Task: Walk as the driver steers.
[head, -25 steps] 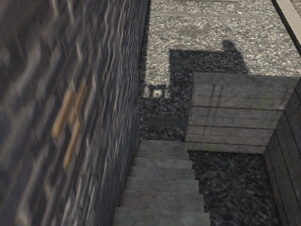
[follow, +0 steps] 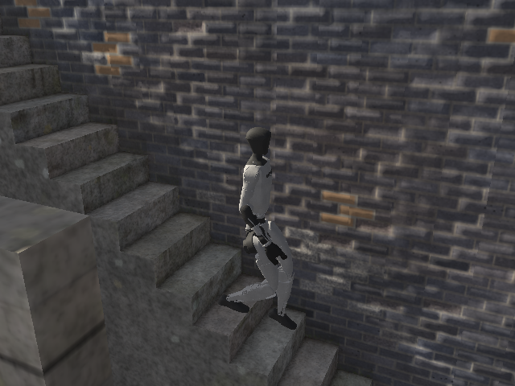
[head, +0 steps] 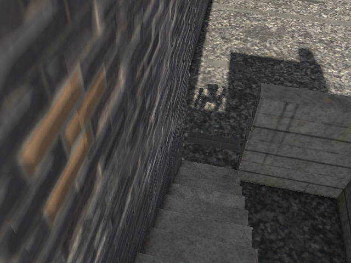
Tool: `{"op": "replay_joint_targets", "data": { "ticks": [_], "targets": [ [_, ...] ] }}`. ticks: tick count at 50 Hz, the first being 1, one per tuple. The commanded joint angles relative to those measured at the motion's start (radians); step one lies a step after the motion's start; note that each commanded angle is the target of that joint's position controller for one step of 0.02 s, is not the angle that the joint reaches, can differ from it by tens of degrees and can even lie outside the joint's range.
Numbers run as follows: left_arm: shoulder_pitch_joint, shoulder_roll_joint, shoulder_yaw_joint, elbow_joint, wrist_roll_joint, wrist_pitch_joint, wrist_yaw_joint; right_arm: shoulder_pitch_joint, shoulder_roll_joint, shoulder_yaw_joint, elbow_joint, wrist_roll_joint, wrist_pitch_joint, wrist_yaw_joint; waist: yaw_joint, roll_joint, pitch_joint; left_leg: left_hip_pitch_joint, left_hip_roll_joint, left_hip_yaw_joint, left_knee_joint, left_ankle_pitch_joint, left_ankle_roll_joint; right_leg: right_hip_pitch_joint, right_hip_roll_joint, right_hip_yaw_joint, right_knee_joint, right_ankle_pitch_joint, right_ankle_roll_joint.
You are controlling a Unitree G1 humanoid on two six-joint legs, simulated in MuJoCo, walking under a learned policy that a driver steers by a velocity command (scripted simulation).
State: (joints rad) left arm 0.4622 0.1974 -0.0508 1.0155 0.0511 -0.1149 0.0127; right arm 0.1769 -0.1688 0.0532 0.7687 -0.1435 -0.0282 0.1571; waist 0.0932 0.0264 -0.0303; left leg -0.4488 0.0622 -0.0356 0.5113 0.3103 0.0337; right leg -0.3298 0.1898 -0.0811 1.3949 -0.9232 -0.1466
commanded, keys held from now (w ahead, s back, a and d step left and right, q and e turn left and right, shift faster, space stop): w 1.00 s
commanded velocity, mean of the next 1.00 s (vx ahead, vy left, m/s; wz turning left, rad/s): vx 0.50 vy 0.00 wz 0.00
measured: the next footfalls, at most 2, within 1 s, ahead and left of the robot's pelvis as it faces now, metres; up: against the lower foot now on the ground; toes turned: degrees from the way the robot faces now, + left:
left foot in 0.02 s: +0.12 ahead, +0.11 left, -0.19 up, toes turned +1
right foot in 0.48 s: +0.35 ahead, -0.17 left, -0.39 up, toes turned -5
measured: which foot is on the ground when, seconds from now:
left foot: up 0.00-0.00, down 0.02-0.48, up 0.50-1.00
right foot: down 0.00-0.02, up 0.04-0.46, down 0.48-1.00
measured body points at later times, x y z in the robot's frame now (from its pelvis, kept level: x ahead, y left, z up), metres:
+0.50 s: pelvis +0.24 -0.07 -0.22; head +0.24 -0.07 +0.23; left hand +0.35 +0.19 -0.34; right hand +0.22 -0.29 -0.36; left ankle +0.09 +0.11 -0.75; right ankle +0.32 -0.17 -0.96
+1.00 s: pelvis +0.43 -0.09 -0.32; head +0.40 -0.08 +0.13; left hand +0.34 +0.13 -0.48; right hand +0.58 -0.29 -0.44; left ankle +0.59 +0.05 -1.02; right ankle +0.31 -0.17 -0.98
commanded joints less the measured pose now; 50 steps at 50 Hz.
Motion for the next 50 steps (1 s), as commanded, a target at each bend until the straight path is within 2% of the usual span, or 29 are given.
{"op": "replay_joint_targets", "data": {
  "ticks": [1, 2, 3, 5, 6, 7, 9, 10, 11, 12, 15, 17, 20, 22, 23, 24, 25, 26, 27, 28, 30, 33, 34, 36, 40, 46, 47, 48, 50],
  "targets": [
    [0.040, 0.205, 0.062, -0.012, -0.009, 0.004, -0.073, 0.597, -0.185, -0.093, 0.118, 0.016, -0.043, -0.032, -0.256, 0.285, -0.025, 0.633, 0.062, 0.006, -0.199, 0.299, 0.187, -0.309, -0.061, 0.217, 0.533, 0.471, 0.057],
    [0.163, 0.113, 0.050, 0.008, -0.010, 0.012, -0.103, 0.566, -0.241, -0.110, 0.069, 0.017, -0.037, 0.009, -0.175, 0.215, -0.194, 0.967, 0.217, -0.165, 0.247, 0.667, 0.361, -0.726, -0.005, 0.155, 0.869, 0.143, 0.104],
    [0.052, 0.106, 0.033, -0.083, -0.031, 0.002, -0.094, 0.522, -0.243, -0.112, 0.071, 0.021, -0.043, 0.017, -0.187, 0.087, -0.228, 0.945, 0.299, -0.363, 0.138, 0.490, 0.430, -0.875, -0.020, 0.165, 0.786, 0.194, 0.135],
    [-0.124, 0.074, -0.003, -0.212, -0.002, 0.010, -0.041, 0.239, -0.175, -0.089, 0.016, 0.080, -0.060, 0.013, -0.111, -0.012, -0.100, 0.668, 0.354, -0.465, -0.047, -0.269, 0.392, -1.033, -0.187, 0.173, 0.579, 0.308, 0.177],
    [-0.154, 0.080, -0.009, -0.212, 0.017, 0.031, -0.009, 0.155, -0.050, -0.056, 0.039, 0.084, -0.072, 0.002, -0.067, -0.118, -0.027, 0.402, 0.333, -0.414, -0.081, -0.496, 0.358, -0.965, -0.277, 0.247, 0.328, 0.482, 0.194],
    [-0.112, 0.074, -0.018, -0.182, 0.026, 0.045, 0.001, 0.107, 0.011, -0.036, 0.051, 0.058, -0.084, -0.024, -0.023, -0.087, 0.061, 0.132, 0.252, -0.329, -0.079, -0.535, 0.293, -0.829, -0.348, 0.278, 0.093, 0.730, 0.196],
    [0.005, 0.116, 0.022, -0.072, 0.032, 0.060, -0.046, 0.135, -0.095, -0.067, 0.071, 0.087, -0.099, -0.042, -0.034, 0.011, 0.087, -0.322, 0.060, -0.096, -0.031, -0.627, 0.229, -0.366, -0.298, 0.132, -0.113, 0.974, 0.205],
    [-0.019, 0.107, 0.020, -0.074, 0.063, 0.046, -0.075, 0.131, -0.154, -0.074, 0.085, 0.056, -0.098, -0.058, -0.014, 0.052, 0.066, -0.470, 0.051, -0.121, -0.011, -0.620, 0.225, -0.195, -0.261, 0.098, 0.065, 1.040, 0.200],
    [-0.026, 0.121, 0.029, -0.083, 0.062, 0.033, -0.081, 0.137, -0.187, -0.083, 0.079, 0.063, -0.097, -0.058, -0.030, 0.016, 0.066, -0.443, 0.068, -0.124, 0.017, -0.617, 0.233, -0.213, -0.242, 0.080, 0.060, 0.949, 0.199],
    [-0.132, 0.140, 0.036, -0.126, 0.072, 0.030, -0.065, 0.151, -0.106, -0.063, 0.078, 0.076, -0.122, -0.084, -0.076, 0.062, 0.045, -0.183, 0.063, -0.159, 0.126, -0.608, 0.201, -0.460, -0.301, 0.218, -0.146, 1.098, 0.203],
    [-0.264, 0.120, 0.015, -0.166, 0.024, 0.029, -0.034, 0.386, -0.066, -0.051, 0.149, 0.077, -0.119, -0.132, -0.204, -0.011, 0.034, 0.191, 0.137, -0.294, 0.298, -0.678, 0.235, -0.683, -0.329, 0.213, -0.576, 1.196, 0.209],
    [-0.272, 0.101, 0.010, -0.153, 0.004, 0.046, -0.044, 0.306, -0.128, -0.062, 0.090, 0.075, -0.073, -0.112, -0.189, -0.004, 0.072, -0.137, 0.048, -0.174, 0.289, -0.875, 0.177, -0.285, -0.272, 0.092, -0.712, 1.317, 0.215],
    [-0.336, 0.141, 0.017, -0.176, -0.010, 0.051, -0.037, 0.230, -0.162, -0.079, 0.046, 0.076, -0.050, -0.094, -0.209, 0.020, 0.148, -0.126, 0.104, -0.261, 0.352, -0.962, 0.183, -0.243, -0.302, 0.130, -0.858, 1.196, 0.216],
    [-0.085, 0.138, 0.031, -0.109, 0.017, 0.043, -0.030, 0.161, -0.179, -0.074, 0.051, 0.009, -0.065, -0.086, -0.077, 0.079, 0.120, -0.238, 0.133, -0.278, 0.551, -0.778, 0.154, 0.069, -0.289, 0.114, -0.681, 1.235, 0.195],
    [-0.029, 0.192, 0.060, -0.107, -0.033, 0.034, -0.038, -0.013, -0.173, -0.075, 0.012, 0.066, -0.045, -0.078, 0.003, -0.041, 0.135, -0.067, 0.097, -0.216, 0.727, -0.914, 0.091, -0.003, -0.340, 0.146, -1.232, 1.098, 0.182],
    [0.160, 0.328, 0.120, -0.003, -0.061, 0.010, -0.042, 0.119, -0.198, -0.066, 0.082, 0.026, -0.024, -0.047, 0.003, -0.090, -0.002, -0.082, 0.031, -0.148, 0.948, -0.808, 0.044, 0.363, -0.310, 0.015, -1.138, 1.356, 0.136],
    [0.269, 0.407, 0.156, 0.022, -0.009, -0.008, -0.056, 0.399, -0.121, -0.071, 0.172, 0.030, -0.038, -0.014, -0.018, -0.305, -0.232, -0.330, -0.155, -0.029, 1.456, -1.054, -0.052, 0.767, -0.397, 0.076, -0.706, 1.903, -0.058],
    [0.244, 0.485, 0.163, -0.008, -0.016, -0.001, -0.079, 0.462, -0.132, -0.091, 0.135, 0.076, -0.053, -0.022, -0.056, -0.410, -0.282, -0.660, -0.215, 0.009, 1.799, -1.136, -0.090, 0.877, -0.491, 0.263, -0.648, 2.120, -0.155],
    [0.308, 0.458, 0.165, 0.005, 0.003, 0.005, -0.085, 0.314, -0.168, -0.100, 0.065, 0.091, -0.059, -0.035, 0.033, -0.296, -0.220, -0.894, -0.213, -0.026, 1.892, -1.093, -0.110, 0.857, -0.565, 0.442, -0.692, 1.951, -0.221],
    [0.200, 0.233, 0.140, -0.049, -0.044, 0.057, -0.078, 0.283, -0.209, -0.137, 0.103, 0.248, -0.045, -0.189, 0.017, -0.042, -0.207, -0.835, -0.105, 0.047, 1.739, -1.030, -0.039, 0.769, -0.655, 0.419, -0.762, 1.766, -0.171],
    [0.094, 0.132, 0.099, -0.057, -0.002, 0.094, -0.044, 0.184, -0.092, -0.097, 0.105, 0.190, 0.024, -0.259, -0.039, -0.101, -0.020, -0.707, -0.057, -0.020, 1.562, -0.884, -0.021, 0.342, -0.595, 0.420, -0.890, 1.196, -0.128],
    [0.068, 0.088, 0.077, -0.025, 0.003, 0.061, -0.047, 0.133, -0.019, -0.092, 0.113, 0.160, 0.076, -0.232, -0.096, -0.112, 0.138, -0.683, -0.062, -0.056, 1.310, -0.516, -0.045, 0.012, -0.514, 0.416, -0.909, 0.758, -0.053],
    [-0.011, 0.064, 0.059, -0.040, -0.029, 0.042, -0.033, 0.074, 0.009, -0.072, 0.064, 0.158, 0.075, -0.220, -0.147, -0.057, 0.189, -0.590, -0.047, -0.059, 0.995, -0.274, -0.080, -0.134, -0.493, 0.353, -0.962, 0.723, 0.013],
    [0.005, 0.161, 0.069, -0.007, -0.029, 0.010, -0.037, 0.120, -0.020, -0.090, 0.121, 0.120, 0.093, -0.224, -0.154, -0.068, 0.109, -0.350, -0.055, -0.022, 0.836, -0.104, -0.087, -0.152, -0.454, 0.337, -0.996, 0.777, 0.000],
    [0.024, 0.145, 0.061, 0.029, -0.066, 0.005, -0.030, -0.062, -0.090, -0.114, 0.083, 0.140, 0.066, -0.219, -0.085, -0.131, 0.187, -0.426, -0.029, -0.100, 0.360, 0.196, -0.056, 0.075, -0.410, 0.304, -0.944, 0.542, -0.010],
    [0.098, 0.092, 0.073, 0.021, -0.018, 0.048, -0.005, -0.203, -0.038, -0.107, 0.107, 0.150, 0.025, -0.182, 0.026, -0.090, 0.249, -0.176, -0.033, 0.026, 0.108, 0.191, -0.047, -0.021, -0.341, 0.253, -0.832, 0.459, -0.055],
    [0.129, 0.099, 0.037, 0.052, 0.036, 0.006, -0.010, -0.053, -0.035, -0.039, 0.087, -0.054, 0.002, -0.060, -0.020, -0.149, 0.371, -0.231, 0.023, -0.039, 0.146, 0.135, -0.008, -0.164, -0.431, 0.334, -0.713, 0.289, -0.119],
    [0.140, 0.110, 0.048, 0.072, 0.027, -0.011, -0.013, -0.041, -0.024, -0.045, 0.085, -0.062, -0.008, -0.030, -0.007, -0.087, 0.301, -0.225, 0.009, -0.037, 0.119, 0.099, 0.010, -0.079, -0.421, 0.327, -0.693, 0.289, -0.138],
    [0.151, 0.114, 0.038, 0.075, 0.038, -0.013, -0.004, -0.175, -0.030, -0.016, 0.017, -0.013, -0.014, -0.010, 0.056, -0.077, 0.214, -0.156, 0.006, 0.011, 0.004, 0.015, -0.016, -0.041, -0.376, 0.345, -0.627, 0.248, -0.137]
  ]
}}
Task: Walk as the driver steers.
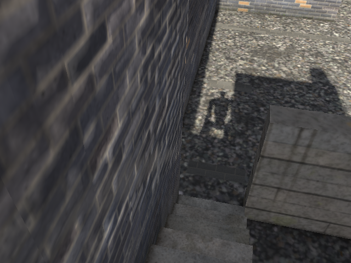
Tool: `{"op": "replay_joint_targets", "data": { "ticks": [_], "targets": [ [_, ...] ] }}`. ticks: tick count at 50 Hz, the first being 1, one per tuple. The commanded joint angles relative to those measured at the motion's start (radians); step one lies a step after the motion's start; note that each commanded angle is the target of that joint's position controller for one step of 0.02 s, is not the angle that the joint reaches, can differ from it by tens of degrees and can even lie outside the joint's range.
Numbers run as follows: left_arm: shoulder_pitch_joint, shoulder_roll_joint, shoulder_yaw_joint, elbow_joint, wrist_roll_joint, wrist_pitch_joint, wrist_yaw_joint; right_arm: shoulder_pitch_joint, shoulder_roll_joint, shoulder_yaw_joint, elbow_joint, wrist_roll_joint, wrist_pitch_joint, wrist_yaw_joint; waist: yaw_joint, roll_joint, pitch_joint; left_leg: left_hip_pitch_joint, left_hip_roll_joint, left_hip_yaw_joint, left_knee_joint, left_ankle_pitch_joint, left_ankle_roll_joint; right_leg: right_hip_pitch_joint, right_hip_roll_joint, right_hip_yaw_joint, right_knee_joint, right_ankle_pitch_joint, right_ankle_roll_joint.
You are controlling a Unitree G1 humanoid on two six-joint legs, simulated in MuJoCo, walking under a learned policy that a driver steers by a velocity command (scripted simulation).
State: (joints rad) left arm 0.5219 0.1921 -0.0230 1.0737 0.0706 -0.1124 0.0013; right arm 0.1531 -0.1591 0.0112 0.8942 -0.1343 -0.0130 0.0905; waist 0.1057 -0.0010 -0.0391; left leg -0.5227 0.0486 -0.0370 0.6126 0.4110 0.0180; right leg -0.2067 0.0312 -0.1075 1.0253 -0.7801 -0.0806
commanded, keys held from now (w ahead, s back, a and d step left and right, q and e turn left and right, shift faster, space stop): w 1.00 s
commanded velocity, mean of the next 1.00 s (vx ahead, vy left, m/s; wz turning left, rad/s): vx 0.50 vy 0.00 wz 0.00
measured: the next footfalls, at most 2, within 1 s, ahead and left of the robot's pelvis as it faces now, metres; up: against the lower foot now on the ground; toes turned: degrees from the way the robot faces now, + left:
left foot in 0.12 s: +0.18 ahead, +0.13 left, -0.19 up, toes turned +1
right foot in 0.60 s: +0.41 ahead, -0.08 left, -0.39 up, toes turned -3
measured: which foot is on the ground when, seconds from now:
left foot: up 0.00-0.10, down 0.12-0.60, up 0.62-0.96, down 0.98-1.00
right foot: down 0.00-0.12, up 0.14-0.58, down 0.60-0.98, up 1.00-1.00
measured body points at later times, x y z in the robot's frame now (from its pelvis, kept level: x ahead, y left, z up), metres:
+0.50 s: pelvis +0.27 +0.04 -0.21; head +0.26 +0.04 +0.24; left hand +0.41 +0.28 -0.34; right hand +0.24 -0.17 -0.36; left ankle +0.14 +0.13 -0.85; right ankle +0.41 -0.10 -0.90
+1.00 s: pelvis +0.58 +0.00 -0.49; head +0.58 +0.01 -0.04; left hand +0.56 +0.25 -0.63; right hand +0.70 -0.21 -0.60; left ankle +0.64 +0.07 -1.23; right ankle +0.40 -0.09 -0.99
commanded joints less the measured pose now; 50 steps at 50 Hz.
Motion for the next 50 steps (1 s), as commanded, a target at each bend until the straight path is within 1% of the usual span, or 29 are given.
{"op": "replay_joint_targets", "data": {
  "ticks": [1, 3, 5, 6, 7, 8, 10, 12, 14, 16, 18, 20, 24, 27, 29, 30, 31, 32, 33, 34, 35, 37, 39, 42, 46, 47, 48, 49, 50],
  "targets": [
    [0.078, 0.141, 0.013, 0.001, 0.021, -0.011, 0.010, -0.202, -0.049, 0.039, -0.143, -0.016, -0.033, 0.058, 0.068, -0.017, 0.198, -0.044, 0.010, 0.039, -0.140, -0.133, -0.014, -0.144, -0.207, 0.376, -0.228, 0.105, -0.200],
    [0.060, 0.155, 0.017, 0.006, 0.013, 0.012, 0.014, -0.204, -0.043, 0.047, -0.171, -0.001, -0.034, 0.059, 0.054, 0.002, 0.173, 0.076, -0.009, 0.057, -0.251, -0.281, -0.008, -0.140, -0.184, 0.393, -0.123, 0.180, -0.189],
    [0.010, 0.179, 0.015, 0.021, 0.005, 0.037, -0.007, 0.154, -0.146, -0.003, -0.058, 0.002, -0.045, 0.049, -0.109, 0.100, 0.088, 0.407, 0.039, 0.011, -0.503, -0.018, 0.042, -0.165, -0.126, 0.385, 0.254, 0.217, -0.104],
    [0.102, 0.186, 0.027, 0.057, 0.042, 0.038, -0.057, 0.380, -0.221, -0.048, -0.001, 0.006, -0.060, 0.041, -0.171, 0.221, -0.023, 0.728, 0.033, 0.083, -0.343, 0.076, 0.109, -0.327, -0.018, 0.215, 0.581, 0.307, 0.003],
    [0.115, 0.155, 0.052, 0.032, -0.004, 0.029, -0.078, 0.546, -0.323, -0.088, 0.031, 0.008, -0.048, 0.053, -0.192, 0.325, -0.175, 1.095, 0.125, -0.031, 0.081, 0.457, 0.209, -0.739, 0.104, 0.163, 1.058, 0.042, 0.067],
    [0.013, 0.157, 0.043, -0.070, -0.016, 0.004, -0.082, 0.606, -0.322, -0.087, 0.039, 0.011, -0.054, 0.065, -0.218, 0.230, -0.343, 1.214, 0.246, -0.235, 0.058, 0.444, 0.341, -0.886, 0.107, 0.145, 1.084, 0.024, 0.097],
    [-0.235, 0.108, 0.001, -0.223, -0.034, -0.012, -0.031, 0.362, -0.242, -0.068, -0.006, 0.045, -0.074, 0.071, -0.181, 0.117, -0.111, 0.972, 0.393, -0.455, -0.133, -0.238, 0.414, -1.201, -0.051, 0.169, 1.044, 0.138, 0.114],
    [-0.178, 0.054, -0.035, -0.202, -0.014, -0.006, 0.011, 0.154, 0.005, 0.009, -0.041, 0.036, -0.115, 0.044, -0.025, -0.074, 0.015, 0.376, 0.267, -0.225, -0.149, -0.339, 0.268, -0.919, -0.204, 0.300, 0.431, 0.646, 0.076],
    [-0.108, 0.122, 0.002, -0.095, 0.019, 0.004, -0.021, 0.110, -0.076, -0.016, -0.067, 0.075, -0.118, 0.020, -0.035, -0.009, 0.086, -0.076, 0.097, -0.026, -0.146, -0.351, 0.273, -0.508, -0.131, 0.181, 0.201, 0.809, 0.112],
    [-0.104, 0.082, -0.002, -0.086, 0.058, -0.006, -0.059, 0.207, -0.195, -0.045, -0.040, 0.030, -0.105, 0.017, -0.033, 0.075, 0.063, -0.197, 0.108, -0.094, -0.093, -0.361, 0.281, -0.364, -0.078, 0.135, 0.288, 0.881, 0.122],
    [-0.269, 0.121, 0.002, -0.160, 0.041, 0.008, -0.036, 0.296, -0.078, -0.011, -0.008, 0.046, -0.115, -0.013, -0.111, 0.057, 0.039, 0.179, 0.133, -0.187, 0.024, -0.436, 0.248, -0.714, -0.133, 0.271, -0.026, 1.026, 0.123],
    [-0.235, 0.118, -0.003, -0.133, 0.007, 0.017, -0.025, 0.262, -0.090, -0.004, -0.041, 0.077, -0.093, -0.021, -0.096, 0.008, 0.018, 0.064, 0.068, -0.142, 0.133, -0.635, 0.189, -0.524, -0.131, 0.236, -0.221, 1.247, 0.143],
    [-0.243, 0.155, 0.005, -0.177, 0.024, 0.013, -0.023, 0.257, -0.096, 0.001, -0.047, 0.043, -0.096, -0.002, -0.070, 0.007, 0.092, -0.053, 0.072, -0.203, 0.256, -0.602, 0.193, -0.399, -0.125, 0.195, -0.098, 1.108, 0.145],
    [-0.417, 0.164, 0.014, -0.238, -0.005, 0.030, -0.016, 0.401, -0.081, -0.003, 0.035, 0.057, -0.091, -0.039, -0.189, -0.007, 0.118, 0.267, 0.092, -0.271, 0.400, -0.510, 0.156, -0.543, -0.118, 0.174, -0.267, 0.783, 0.170],
    [-0.018, 0.170, 0.028, -0.104, -0.053, -0.003, -0.020, 0.206, -0.194, -0.050, -0.051, 0.020, -0.088, -0.006, -0.056, 0.035, 0.046, 0.069, 0.011, -0.140, 0.708, -0.293, 0.122, 0.034, -0.038, 0.074, -0.402, 0.755, 0.131],
    [0.354, 0.221, 0.059, 0.035, -0.060, -0.022, -0.016, 0.110, -0.204, -0.062, -0.058, -0.016, -0.083, 0.025, 0.095, -0.068, 0.084, -0.157, -0.040, -0.125, 0.966, -0.273, 0.100, 0.373, -0.023, 0.051, -0.506, 0.939, 0.103],
    [0.534, 0.303, 0.106, 0.083, -0.023, -0.027, 0.005, 0.120, -0.239, -0.081, -0.058, 0.013, -0.099, 0.057, 0.201, -0.412, 0.100, -0.372, -0.224, -0.048, 1.482, -0.889, 0.030, 0.607, -0.067, 0.076, -0.720, 1.166, -0.019],
    [0.278, 0.417, 0.101, -0.043, -0.013, -0.028, -0.024, 0.290, -0.067, -0.044, -0.066, 0.051, -0.094, 0.094, -0.062, -0.358, -0.170, -0.675, -0.257, 0.003, 1.763, -1.267, -0.032, 0.901, -0.374, 0.367, -0.239, 2.262, -0.294],
    [0.312, 0.390, 0.132, -0.031, 0.034, -0.026, -0.006, 0.133, -0.043, -0.029, -0.160, 0.056, -0.084, 0.090, 0.049, -0.076, -0.079, -0.888, -0.215, -0.064, 1.609, -1.202, -0.032, 0.885, -0.405, 0.444, -0.232, 2.164, -0.285],
    [0.243, 0.350, 0.124, 0.003, 0.020, -0.017, 0.002, 0.033, -0.047, -0.038, -0.220, 0.072, -0.084, 0.086, 0.031, -0.039, 0.022, -0.974, -0.123, -0.107, 1.555, -1.078, 0.004, 0.605, -0.402, 0.522, -0.268, 1.620, -0.245],
    [0.101, 0.154, 0.058, -0.026, 0.018, -0.017, 0.004, 0.090, -0.006, -0.023, -0.183, 0.059, -0.074, 0.063, -0.072, 0.041, 0.060, -0.863, -0.027, -0.160, 1.276, -0.799, 0.023, 0.338, -0.371, 0.452, -0.294, 1.398, -0.159],
    [-0.164, 0.003, -0.004, -0.100, -0.033, -0.024, 0.031, 0.297, 0.017, -0.009, -0.091, 0.053, -0.054, 0.080, -0.220, 0.029, 0.186, -0.379, 0.058, -0.067, 0.850, -0.406, 0.059, -0.463, -0.271, 0.287, -0.469, 1.134, -0.146],
    [-0.215, 0.113, 0.001, -0.098, 0.032, -0.050, 0.035, 0.225, 0.069, 0.023, -0.128, 0.049, -0.017, 0.108, -0.247, -0.012, 0.098, -0.005, 0.026, 0.024, 0.841, -0.091, 0.017, -0.768, -0.136, 0.233, -0.415, 0.857, -0.161],
    [-0.113, 0.186, 0.016, -0.128, -0.035, -0.094, 0.084, 0.115, -0.090, -0.006, -0.167, 0.017, -0.014, 0.090, -0.102, 0.093, 0.025, -0.075, 0.017, 0.007, 0.265, 0.124, -0.019, -0.411, -0.061, 0.156, -0.146, 0.603, -0.067],
    [-0.138, 0.303, 0.032, -0.165, -0.010, -0.038, 0.022, 0.199, -0.103, 0.005, -0.181, -0.050, -0.023, 0.080, -0.169, -0.042, 0.087, 0.229, -0.077, 0.101, 0.284, -0.168, -0.014, -0.435, -0.097, 0.303, 0.079, 0.724, -0.102],
    [-0.160, 0.298, 0.054, -0.203, -0.078, -0.026, 0.030, 0.194, -0.138, -0.006, -0.174, -0.010, -0.031, 0.072, -0.143, 0.138, 0.114, 0.101, -0.042, 0.070, -0.263, -0.259, 0.004, -0.145, -0.063, 0.303, 0.232, 0.694, -0.052],
    [-0.123, 0.303, 0.045, -0.165, -0.016, -0.015, -0.003, 0.388, -0.163, -0.027, -0.093, -0.035, -0.042, 0.062, -0.201, 0.078, 0.087, 0.361, -0.075, 0.095, -0.203, -0.067, 0.026, -0.219, -0.043, 0.349, 0.409, 0.711, -0.064],
    [-0.078, 0.267, 0.049, -0.150, -0.065, -0.007, -0.022, 0.563, -0.184, -0.052, -0.049, -0.016, -0.061, 0.031, -0.280, 0.284, 0.065, 0.490, -0.015, 0.076, -0.565, 0.052, 0.133, -0.221, 0.062, 0.264, 0.802, 0.562, 0.007],
    [0.075, 0.161, 0.038, -0.122, -0.007, 0.003, -0.085, 0.618, -0.242, -0.066, -0.049, -0.002, -0.058, 0.042, -0.182, 0.249, -0.137, 1.018, 0.203, -0.130, 0.112, 0.716, 0.354, -0.734, 0.102, 0.208, 1.214, 0.005, 0.045]
  ]
}}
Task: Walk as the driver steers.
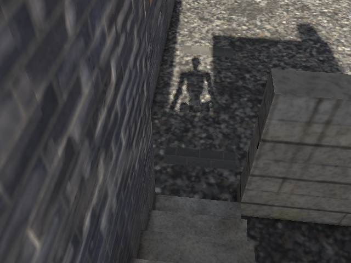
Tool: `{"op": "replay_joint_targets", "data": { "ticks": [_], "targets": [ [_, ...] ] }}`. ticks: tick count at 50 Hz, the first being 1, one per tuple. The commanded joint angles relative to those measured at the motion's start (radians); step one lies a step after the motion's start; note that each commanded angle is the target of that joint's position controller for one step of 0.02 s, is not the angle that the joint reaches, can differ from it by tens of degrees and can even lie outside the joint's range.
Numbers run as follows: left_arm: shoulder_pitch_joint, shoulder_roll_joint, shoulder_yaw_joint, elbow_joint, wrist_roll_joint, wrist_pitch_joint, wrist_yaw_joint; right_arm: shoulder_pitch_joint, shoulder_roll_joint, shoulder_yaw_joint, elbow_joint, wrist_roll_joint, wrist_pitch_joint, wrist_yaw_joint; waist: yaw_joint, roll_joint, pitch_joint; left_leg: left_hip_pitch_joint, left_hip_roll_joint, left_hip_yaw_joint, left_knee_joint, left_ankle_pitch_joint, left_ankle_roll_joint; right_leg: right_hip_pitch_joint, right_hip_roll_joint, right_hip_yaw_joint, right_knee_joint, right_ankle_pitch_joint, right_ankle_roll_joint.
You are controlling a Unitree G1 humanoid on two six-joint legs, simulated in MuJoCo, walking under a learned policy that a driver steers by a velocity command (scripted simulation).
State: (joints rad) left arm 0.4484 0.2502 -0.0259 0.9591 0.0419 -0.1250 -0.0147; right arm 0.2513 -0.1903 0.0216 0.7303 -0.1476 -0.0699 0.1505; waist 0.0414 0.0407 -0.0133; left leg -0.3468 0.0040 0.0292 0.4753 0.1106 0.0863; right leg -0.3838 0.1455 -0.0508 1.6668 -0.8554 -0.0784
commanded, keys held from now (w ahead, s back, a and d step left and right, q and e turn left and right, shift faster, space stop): w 0.60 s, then no key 0.40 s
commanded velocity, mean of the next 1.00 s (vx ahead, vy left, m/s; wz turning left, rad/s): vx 0.40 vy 0.00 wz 0.00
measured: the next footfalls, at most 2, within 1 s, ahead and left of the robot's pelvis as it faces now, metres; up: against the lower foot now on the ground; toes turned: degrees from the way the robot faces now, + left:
right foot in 0.44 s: +0.32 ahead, -0.17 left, -0.20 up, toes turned -1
left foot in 0.98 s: +0.55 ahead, +0.01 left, -0.39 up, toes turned -1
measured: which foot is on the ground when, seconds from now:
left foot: down 0.00-0.46, up 0.48-0.96, down 0.98-1.00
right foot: up 0.00-0.42, down 0.44-0.98, up 1.00-1.00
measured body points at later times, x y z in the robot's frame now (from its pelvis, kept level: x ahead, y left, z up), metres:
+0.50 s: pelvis +0.24 -0.07 -0.21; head +0.24 -0.07 +0.24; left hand +0.32 +0.20 -0.34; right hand +0.24 -0.30 -0.35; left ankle +0.10 +0.08 -0.68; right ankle +0.28 -0.17 -0.95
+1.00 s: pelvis +0.44 -0.06 -0.38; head +0.42 -0.04 +0.07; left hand +0.36 +0.14 -0.54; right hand +0.53 -0.29 -0.50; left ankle +0.51 +0.01 -1.14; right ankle +0.30 -0.18 -0.92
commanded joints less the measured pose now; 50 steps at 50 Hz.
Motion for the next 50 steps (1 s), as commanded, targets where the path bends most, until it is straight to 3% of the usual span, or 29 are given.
{"op": "replay_joint_targets", "data": {
  "ticks": [1, 3, 4, 5, 6, 9, 10, 12, 14, 18, 19, 20, 21, 22, 23, 24, 26, 29, 30, 35, 39, 40, 41, 42, 45, 46, 48, 49, 50],
  "targets": [
    [0.147, 0.093, 0.033, -0.053, -0.004, 0.004, -0.065, 0.535, -0.200, -0.084, 0.105, 0.023, -0.006, 0.023, -0.138, 0.004, -0.308, 0.939, 0.351, -0.474, 0.245, 0.876, 0.441, -0.781, 0.042, 0.221, 0.524, 0.099, 0.074],
    [-0.090, 0.046, -0.015, -0.181, -0.013, 0.004, -0.009, 0.265, -0.166, -0.070, 0.084, 0.079, -0.019, 0.021, -0.096, -0.067, -0.138, 0.657, 0.462, -0.700, 0.023, 0.029, 0.428, -1.039, -0.140, 0.210, 0.382, 0.171, 0.135],
    [-0.118, 0.056, -0.023, -0.169, 0.020, 0.019, 0.028, 0.132, -0.021, -0.026, 0.068, 0.104, -0.037, 0.011, -0.026, -0.210, -0.086, 0.349, 0.380, -0.574, 0.020, -0.186, 0.348, -0.938, -0.232, 0.242, 0.055, 0.364, 0.137],
    [-0.084, 0.050, -0.028, -0.126, 0.028, 0.028, 0.041, 0.017, 0.086, 0.014, 0.063, 0.070, -0.046, -0.011, 0.037, -0.189, 0.048, -0.030, 0.306, -0.440, -0.003, -0.193, 0.274, -0.733, -0.332, 0.273, -0.258, 0.632, 0.132],
    [0.012, 0.119, 0.004, -0.030, 0.040, 0.040, 0.030, 0.035, 0.023, -0.003, 0.077, 0.085, -0.051, -0.024, 0.040, -0.100, 0.079, -0.315, 0.191, -0.305, 0.050, -0.221, 0.243, -0.458, -0.308, 0.234, -0.370, 0.869, 0.159],
    [0.007, 0.074, 0.018, 0.001, 0.080, 0.019, -0.033, 0.117, -0.146, -0.045, 0.098, 0.082, -0.060, -0.049, 0.019, 0.004, 0.035, -0.496, 0.085, -0.214, 0.105, -0.280, 0.218, -0.155, -0.203, 0.040, -0.268, 0.815, 0.119],
    [-0.119, 0.089, 0.017, -0.047, 0.082, 0.015, -0.019, 0.198, -0.042, -0.017, 0.119, 0.085, -0.083, -0.077, -0.061, 0.015, 0.022, -0.239, 0.088, -0.248, 0.200, -0.309, 0.177, -0.382, -0.268, 0.169, -0.491, 0.993, 0.112],
    [-0.302, 0.076, 0.006, -0.117, 0.052, 0.022, 0.007, 0.354, -0.020, -0.007, 0.183, 0.063, -0.079, -0.102, -0.168, -0.006, -0.005, 0.112, 0.193, -0.438, 0.305, -0.341, 0.236, -0.666, -0.281, 0.221, -0.683, 0.979, 0.140],
    [-0.287, 0.068, -0.005, -0.091, 0.023, 0.035, -0.003, 0.312, -0.053, -0.009, 0.144, 0.097, -0.044, -0.110, -0.158, -0.054, 0.037, -0.049, 0.108, -0.338, 0.409, -0.554, 0.167, -0.460, -0.264, 0.144, -1.001, 1.259, 0.148],
    [-0.164, 0.083, 0.007, -0.065, 0.053, 0.056, -0.026, 0.140, -0.122, -0.031, 0.081, 0.046, -0.036, -0.059, -0.056, 0.038, 0.127, -0.468, 0.119, -0.328, 0.444, -0.607, 0.172, 0.025, -0.206, 0.055, -0.796, 1.142, 0.140],
    [-0.321, 0.128, 0.017, -0.129, 0.005, 0.056, -0.020, 0.099, -0.116, -0.041, 0.048, 0.091, -0.029, -0.085, -0.123, -0.031, 0.179, -0.196, 0.128, -0.366, 0.455, -0.694, 0.165, -0.216, -0.259, 0.119, -1.248, 0.909, 0.135],
    [-0.321, 0.119, 0.015, -0.136, 0.009, 0.060, -0.014, 0.124, -0.150, -0.039, 0.075, 0.057, -0.027, -0.085, -0.118, 0.016, 0.108, -0.188, 0.140, -0.405, 0.551, -0.639, 0.145, -0.029, -0.243, 0.060, -1.184, 0.979, 0.108],
    [0.068, 0.127, 0.035, 0.001, 0.004, 0.046, 0.004, 0.049, -0.152, -0.037, 0.111, -0.005, -0.025, -0.061, 0.023, 0.067, 0.007, -0.307, 0.182, -0.400, 0.744, -0.504, 0.100, 0.289, -0.268, 0.110, -0.993, 1.154, 0.092],
    [0.171, 0.214, 0.069, 0.044, -0.009, 0.029, 0.005, 0.071, -0.093, -0.038, 0.132, 0.077, -0.003, -0.062, 0.064, -0.134, 0.063, -0.146, 0.065, -0.275, 1.007, -0.581, 0.040, 0.248, -0.250, 0.088, -1.598, 1.093, 0.073],
    [0.292, 0.308, 0.120, 0.066, 0.023, 0.029, -0.015, 0.181, -0.168, -0.055, 0.176, 0.045, -0.012, -0.014, 0.085, -0.263, -0.114, -0.259, -0.074, -0.136, 1.442, -0.581, -0.017, 0.584, -0.290, 0.032, -1.242, 1.485, -0.040],
    [0.258, 0.373, 0.132, 0.036, 0.015, 0.027, -0.033, 0.331, -0.051, -0.054, 0.192, 0.065, -0.023, 0.002, -0.012, -0.388, -0.258, -0.688, -0.193, -0.100, 1.768, -0.920, -0.080, 0.892, -0.414, 0.220, -0.953, 1.893, -0.233],
    [0.235, 0.273, 0.108, 0.093, 0.038, 0.029, -0.025, 0.155, -0.057, -0.049, 0.058, 0.076, -0.009, -0.027, 0.035, -0.218, -0.093, -1.044, -0.088, -0.161, 1.769, -0.675, -0.074, 0.717, -0.552, 0.488, -1.079, 1.271, -0.291],
    [0.167, -0.036, -0.002, 0.131, 0.047, 0.012, 0.010, 0.245, 0.057, -0.004, 0.114, 0.034, -0.004, -0.045, -0.103, -0.022, 0.091, -0.990, 0.096, -0.254, 1.380, -0.220, 0.009, 0.219, -0.463, 0.435, -1.157, 0.749, -0.175],
    [0.120, 0.019, 0.040, 0.084, -0.034, 0.022, -0.028, 0.114, -0.038, -0.072, 0.171, 0.165, 0.047, -0.170, -0.026, 0.033, 0.018, -0.782, 0.004, -0.101, 1.324, -0.294, -0.085, 0.182, -0.470, 0.413, -1.098, 1.122, -0.150],
    [0.028, 0.089, 0.047, 0.108, -0.040, 0.033, 0.004, 0.114, -0.043, -0.066, 0.217, 0.155, 0.092, -0.245, -0.096, -0.192, 0.021, -0.360, 0.047, -0.056, 0.575, 0.234, -0.104, 0.098, -0.293, 0.177, -1.116, 1.252, -0.081],
    [0.065, -0.002, 0.024, 0.089, -0.032, 0.073, 0.041, -0.194, -0.013, -0.040, 0.171, 0.148, 0.063, -0.205, 0.041, -0.086, 0.105, -0.225, 0.022, -0.002, 0.124, 0.403, -0.107, 0.076, -0.213, 0.181, -1.038, 0.666, -0.101],
    [-0.021, 0.105, 0.007, 0.062, 0.051, 0.035, 0.039, -0.050, -0.031, -0.006, 0.157, -0.040, 0.056, -0.049, -0.063, -0.185, 0.295, -0.182, 0.069, -0.101, 0.237, 0.431, -0.071, -0.294, -0.316, 0.252, -0.913, 0.434, -0.163],
    [0.121, -0.026, 0.026, 0.103, -0.026, 0.051, 0.040, -0.143, -0.021, -0.055, 0.212, 0.136, 0.058, -0.146, 0.054, 0.011, 0.104, -0.168, -0.017, 0.026, 0.034, 0.390, -0.097, 0.059, -0.223, 0.201, -0.963, 0.680, -0.120],
    [0.131, 0.017, 0.027, 0.100, -0.030, 0.064, 0.040, -0.179, -0.029, -0.044, 0.181, 0.172, 0.055, -0.177, 0.083, -0.041, 0.126, -0.121, 0.019, -0.016, -0.058, 0.356, -0.114, 0.060, -0.227, 0.248, -0.933, 0.730, -0.122],
    [0.117, 0.019, 0.054, 0.110, 0.001, 0.085, 0.052, 0.021, -0.091, -0.066, 0.259, 0.183, 0.046, -0.216, 0.086, -0.098, 0.147, -0.016, 0.127, -0.083, -0.346, 0.475, -0.123, 0.191, -0.196, 0.276, -0.757, 0.843, -0.126],
    [0.115, 0.051, 0.001, 0.120, 0.012, 0.080, 0.016, 0.021, -0.046, -0.010, 0.174, -0.060, 0.068, -0.059, 0.008, -0.023, 0.278, 0.098, 0.157, -0.061, -0.241, 0.316, -0.093, -0.197, -0.314, 0.446, -0.572, 0.459, -0.142],
    [0.004, 0.053, 0.000, 0.081, -0.025, 0.075, -0.075, 0.316, -0.067, -0.042, 0.257, 0.045, 0.049, -0.016, -0.145, 0.148, 0.011, 0.481, 0.126, -0.005, -0.318, 0.285, -0.071, -0.201, -0.136, 0.280, -0.350, 0.329, -0.004],
    [0.037, 0.012, -0.006, 0.106, -0.032, 0.089, -0.132, 0.412, -0.113, -0.048, 0.262, 0.048, 0.036, -0.003, -0.182, 0.230, -0.063, 0.731, 0.198, -0.094, -0.139, 0.559, -0.005, -0.456, -0.034, 0.182, -0.015, 0.112, 0.090],
    [0.168, 0.084, 0.059, 0.088, -0.061, 0.072, -0.114, 0.362, -0.234, -0.066, 0.235, 0.056, 0.035, 0.016, -0.045, 0.297, -0.222, 0.761, 0.220, -0.113, 0.121, 0.731, 0.015, -0.511, -0.038, 0.121, 0.296, -0.111, 0.114]
  ]
}}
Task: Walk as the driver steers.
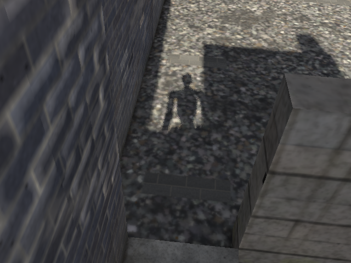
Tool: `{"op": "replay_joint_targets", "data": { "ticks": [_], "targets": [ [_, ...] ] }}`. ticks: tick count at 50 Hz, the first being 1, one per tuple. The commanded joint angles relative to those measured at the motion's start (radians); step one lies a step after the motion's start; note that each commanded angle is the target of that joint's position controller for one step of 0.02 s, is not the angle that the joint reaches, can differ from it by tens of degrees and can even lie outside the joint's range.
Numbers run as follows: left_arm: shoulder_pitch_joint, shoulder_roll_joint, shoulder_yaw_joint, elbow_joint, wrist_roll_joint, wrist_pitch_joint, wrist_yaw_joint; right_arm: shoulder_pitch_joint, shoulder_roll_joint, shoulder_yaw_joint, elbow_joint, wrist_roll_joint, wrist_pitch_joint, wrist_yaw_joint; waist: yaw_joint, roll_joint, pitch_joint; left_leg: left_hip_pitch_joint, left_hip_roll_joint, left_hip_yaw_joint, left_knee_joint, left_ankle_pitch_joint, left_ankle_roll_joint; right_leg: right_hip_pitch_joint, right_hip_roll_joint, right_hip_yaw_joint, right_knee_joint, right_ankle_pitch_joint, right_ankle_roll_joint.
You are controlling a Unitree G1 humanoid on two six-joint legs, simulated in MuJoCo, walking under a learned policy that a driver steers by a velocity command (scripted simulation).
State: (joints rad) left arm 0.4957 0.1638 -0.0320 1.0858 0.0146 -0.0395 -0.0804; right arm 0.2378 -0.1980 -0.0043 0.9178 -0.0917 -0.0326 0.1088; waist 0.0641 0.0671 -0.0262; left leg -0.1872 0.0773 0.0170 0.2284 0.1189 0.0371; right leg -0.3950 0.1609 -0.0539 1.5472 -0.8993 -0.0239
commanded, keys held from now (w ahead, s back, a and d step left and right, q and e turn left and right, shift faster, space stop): no key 0.62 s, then w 0.38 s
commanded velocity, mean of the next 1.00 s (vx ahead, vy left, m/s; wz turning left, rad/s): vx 0.12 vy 0.00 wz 0.00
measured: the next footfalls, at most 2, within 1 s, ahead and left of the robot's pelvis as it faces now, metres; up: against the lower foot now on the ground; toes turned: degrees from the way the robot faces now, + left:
right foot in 0.12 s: +0.03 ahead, -0.13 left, +0.18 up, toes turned -5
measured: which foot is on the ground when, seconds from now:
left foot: down 0.00-1.00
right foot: up 0.00-0.10, down 0.12-1.00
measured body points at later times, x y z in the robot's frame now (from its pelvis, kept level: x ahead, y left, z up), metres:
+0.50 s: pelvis +0.05 +0.02 -0.03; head +0.04 +0.02 +0.42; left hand +0.24 +0.21 -0.12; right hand +0.05 -0.19 -0.17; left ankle +0.07 +0.08 -0.77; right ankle +0.00 -0.13 -0.57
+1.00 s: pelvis +0.09 -0.02 -0.01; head +0.07 -0.01 +0.44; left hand +0.23 +0.19 -0.14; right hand -0.03 -0.22 -0.15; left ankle +0.06 +0.08 -0.76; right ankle +0.05 -0.15 -0.61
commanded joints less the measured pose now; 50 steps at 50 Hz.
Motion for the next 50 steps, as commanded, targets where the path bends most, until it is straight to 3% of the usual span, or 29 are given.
{"op": "replay_joint_targets", "data": {
  "ticks": [1, 2, 3, 4, 5, 6, 7, 8, 9, 10, 11, 12, 14, 16, 19, 23, 31, 33, 36, 39, 40, 41, 43, 44, 45, 47, 48, 49, 50],
  "targets": [
    [0.138, 0.146, 0.052, -0.074, -0.032, -0.026, -0.026, 0.305, -0.264, -0.043, 0.040, 0.025, -0.031, 0.079, -0.007, 0.236, -0.216, 0.525, 0.199, -0.255, 0.340, 0.770, 0.150, -0.550, -0.102, 0.042, 0.494, -0.072, 0.116],
    [0.000, 0.091, 0.015, -0.178, -0.017, -0.045, 0.000, 0.054, -0.221, -0.022, -0.041, 0.062, -0.044, 0.093, 0.033, 0.135, -0.136, 0.341, 0.265, -0.457, 0.230, 0.329, 0.241, -0.588, -0.174, 0.077, 0.325, 0.012, 0.177],
    [-0.123, 0.005, -0.047, -0.208, -0.006, -0.052, 0.026, -0.071, -0.155, 0.010, -0.052, 0.067, -0.056, 0.095, 0.047, -0.031, -0.077, 0.196, 0.291, -0.498, 0.084, -0.034, 0.178, -0.626, -0.230, 0.136, 0.302, 0.068, 0.182],
    [-0.077, 0.015, -0.065, -0.193, -0.016, -0.068, 0.049, -0.040, -0.138, 0.019, -0.051, 0.078, -0.063, 0.101, 0.045, -0.056, -0.027, 0.048, 0.322, -0.533, 0.066, -0.099, 0.199, -0.550, -0.280, 0.195, 0.239, 0.089, 0.206],
    [-0.025, 0.019, -0.079, -0.168, -0.038, -0.071, 0.055, 0.012, -0.105, 0.033, -0.038, 0.070, -0.069, 0.105, 0.055, -0.088, 0.022, -0.073, 0.302, -0.492, 0.020, -0.156, 0.190, -0.450, -0.296, 0.188, 0.188, 0.123, 0.220],
    [-0.026, 0.048, -0.063, -0.155, 0.009, -0.058, 0.080, 0.003, -0.023, 0.044, -0.048, 0.052, -0.087, 0.053, 0.032, -0.118, 0.088, -0.233, 0.163, -0.316, 0.106, -0.325, 0.204, -0.454, -0.331, 0.181, 0.044, 0.456, 0.206],
    [-0.064, 0.055, -0.064, -0.176, 0.021, -0.053, 0.070, 0.034, 0.006, 0.063, -0.044, 0.061, -0.094, 0.037, 0.019, -0.067, 0.083, -0.310, 0.091, -0.304, 0.095, -0.417, 0.170, -0.403, -0.300, 0.133, 0.013, 0.407, 0.216],
    [-0.138, 0.066, -0.064, -0.227, 0.023, -0.057, 0.055, 0.048, -0.011, 0.068, -0.070, 0.076, -0.093, 0.025, -0.012, -0.052, 0.101, -0.226, 0.055, -0.264, 0.104, -0.403, 0.136, -0.482, -0.278, 0.124, -0.042, 0.344, 0.198],
    [-0.232, 0.100, -0.056, -0.266, 0.035, -0.061, 0.046, 0.124, -0.023, 0.074, -0.057, 0.082, -0.095, 0.019, -0.052, -0.048, 0.056, -0.124, 0.039, -0.286, 0.153, -0.270, 0.109, -0.507, -0.275, 0.103, -0.068, 0.327, 0.189],
    [-0.279, 0.108, -0.049, -0.289, 0.034, -0.068, 0.046, 0.164, -0.026, 0.076, -0.054, 0.074, -0.095, 0.015, -0.070, -0.038, 0.033, -0.006, 0.037, -0.291, 0.198, -0.105, 0.090, -0.562, -0.282, 0.098, -0.088, 0.329, 0.182],
    [-0.311, 0.096, -0.058, -0.308, 0.019, -0.077, 0.045, 0.179, -0.026, 0.072, -0.050, 0.075, -0.097, 0.019, -0.089, -0.063, -0.003, 0.071, 0.057, -0.293, 0.223, 0.015, 0.093, -0.579, -0.292, 0.100, -0.126, 0.335, 0.179],
    [-0.320, 0.084, -0.064, -0.307, 0.009, -0.083, 0.045, 0.203, -0.015, 0.071, -0.044, 0.070, -0.096, 0.022, -0.098, -0.045, -0.023, 0.135, 0.055, -0.273, 0.237, 0.110, 0.080, -0.584, -0.298, 0.100, -0.137, 0.316, 0.179],
    [-0.366, 0.093, -0.064, -0.330, 0.011, -0.086, 0.044, 0.244, -0.021, 0.066, -0.036, 0.069, -0.092, 0.018, -0.121, -0.019, -0.024, 0.220, 0.048, -0.262, 0.255, 0.213, 0.065, -0.607, -0.304, 0.086, -0.146, 0.309, 0.180],
    [-0.382, 0.103, -0.057, -0.340, 0.019, -0.087, 0.042, 0.260, -0.053, 0.054, -0.037, 0.053, -0.081, 0.011, -0.124, -0.008, -0.022, 0.231, 0.047, -0.256, 0.273, 0.329, 0.070, -0.600, -0.301, 0.072, -0.133, 0.291, 0.181],
    [-0.367, 0.081, -0.057, -0.339, 0.015, -0.089, 0.056, 0.268, -0.064, 0.051, -0.041, 0.048, -0.079, 0.013, -0.120, -0.009, -0.032, 0.193, 0.060, -0.260, 0.249, 0.398, 0.096, -0.526, -0.290, 0.055, -0.076, 0.251, 0.183],
    [-0.390, 0.079, -0.057, -0.362, 0.015, -0.085, 0.047, 0.252, -0.053, 0.051, -0.039, 0.046, -0.069, 0.002, -0.128, -0.037, -0.039, 0.156, 0.084, -0.272, 0.247, 0.363, 0.116, -0.504, -0.307, 0.088, -0.078, 0.242, 0.195],
    [-0.359, 0.082, -0.061, -0.367, 0.012, -0.083, 0.048, 0.225, -0.037, 0.057, -0.038, 0.043, -0.065, 0.009, -0.125, -0.029, -0.022, 0.059, 0.092, -0.245, 0.204, 0.304, 0.121, -0.417, -0.309, 0.084, -0.062, 0.255, 0.201],
    [-0.336, 0.084, -0.061, -0.362, 0.012, -0.081, 0.057, 0.235, -0.056, 0.050, -0.024, 0.041, -0.062, 0.005, -0.134, -0.007, -0.010, 0.040, 0.099, -0.251, 0.160, 0.116, 0.133, -0.423, -0.299, 0.065, -0.033, 0.231, 0.195],
    [-0.354, 0.099, -0.045, -0.371, 0.031, -0.072, 0.085, 0.335, -0.094, 0.026, 0.032, 0.010, -0.066, -0.024, -0.185, 0.031, 0.005, 0.134, 0.134, -0.362, 0.124, -0.238, 0.185, -0.612, -0.287, 0.083, 0.090, 0.155, 0.163],
    [-0.370, 0.065, -0.053, -0.376, 0.038, -0.065, 0.123, 0.409, -0.090, 0.001, 0.087, -0.009, -0.076, -0.048, -0.212, -0.007, -0.020, 0.236, 0.205, -0.514, 0.112, -0.547, 0.246, -0.829, -0.316, 0.146, 0.104, 0.221, 0.128],
    [-0.278, 0.104, -0.036, -0.319, 0.033, -0.044, 0.127, 0.318, -0.079, -0.016, 0.033, 0.014, -0.080, -0.062, -0.202, -0.123, 0.005, 0.141, 0.175, -0.390, 0.063, -0.700, 0.253, -0.684, -0.356, 0.125, -0.326, 0.538, 0.137],
    [-0.271, 0.117, -0.021, -0.280, 0.033, -0.032, 0.123, 0.266, -0.068, -0.014, 0.011, 0.019, -0.082, -0.051, -0.188, -0.094, 0.072, -0.052, 0.108, -0.316, 0.018, -0.723, 0.250, -0.547, -0.330, 0.049, -0.366, 0.583, 0.132],
    [-0.331, 0.133, 0.000, -0.284, 0.039, -0.017, 0.110, 0.309, -0.037, -0.011, 0.028, 0.008, -0.082, -0.055, -0.215, 0.001, 0.087, -0.035, 0.042, -0.227, 0.030, -0.633, 0.230, -0.518, -0.288, -0.017, -0.306, 0.543, 0.110],
    [-0.390, 0.136, 0.009, -0.300, 0.040, -0.011, 0.107, 0.354, -0.019, -0.009, 0.045, 0.001, -0.079, -0.055, -0.239, 0.007, 0.088, 0.020, 0.057, -0.235, 0.043, -0.606, 0.234, -0.552, -0.282, -0.019, -0.351, 0.528, 0.099],
    [-0.451, 0.110, 0.006, -0.307, 0.033, -0.009, 0.103, 0.444, 0.000, -0.009, 0.104, -0.027, -0.075, -0.062, -0.264, 0.018, 0.127, 0.102, 0.086, -0.275, 0.053, -0.570, 0.235, -0.643, -0.273, 0.001, -0.377, 0.550, 0.083],
    [-0.500, 0.078, 0.001, -0.317, 0.011, -0.017, 0.103, 0.535, 0.017, -0.010, 0.147, -0.029, -0.073, -0.063, -0.295, 0.034, 0.096, 0.244, 0.133, -0.316, 0.041, -0.532, 0.239, -0.716, -0.276, 0.020, -0.465, 0.544, 0.069],
    [-0.489, 0.062, -0.005, -0.299, 0.010, -0.016, 0.106, 0.553, 0.019, -0.008, 0.160, -0.022, -0.070, -0.056, -0.292, 0.036, 0.091, 0.252, 0.144, -0.313, 0.017, -0.509, 0.237, -0.689, -0.274, 0.011, -0.539, 0.564, 0.063],
    [-0.522, 0.074, 0.000, -0.301, 0.015, -0.016, 0.109, 0.572, 0.050, 0.009, 0.179, -0.022, -0.073, -0.052, -0.284, -0.008, 0.083, 0.249, 0.147, -0.296, 0.007, -0.467, 0.224, -0.649, -0.254, -0.005, -0.550, 0.568, 0.052],
    [-0.570, 0.069, 0.005, -0.309, 0.022, -0.020, 0.113, 0.580, 0.065, 0.017, 0.193, -0.023, -0.074, -0.057, -0.281, 0.022, 0.060, 0.249, 0.134, -0.279, 0.007, -0.381, 0.207, -0.574, -0.242, -0.021, -0.590, 0.563, 0.048]
  ]
}}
